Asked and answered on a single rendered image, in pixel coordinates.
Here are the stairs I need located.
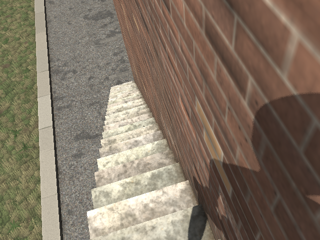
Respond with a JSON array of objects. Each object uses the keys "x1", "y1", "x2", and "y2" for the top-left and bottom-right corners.
[{"x1": 87, "y1": 80, "x2": 221, "y2": 240}]

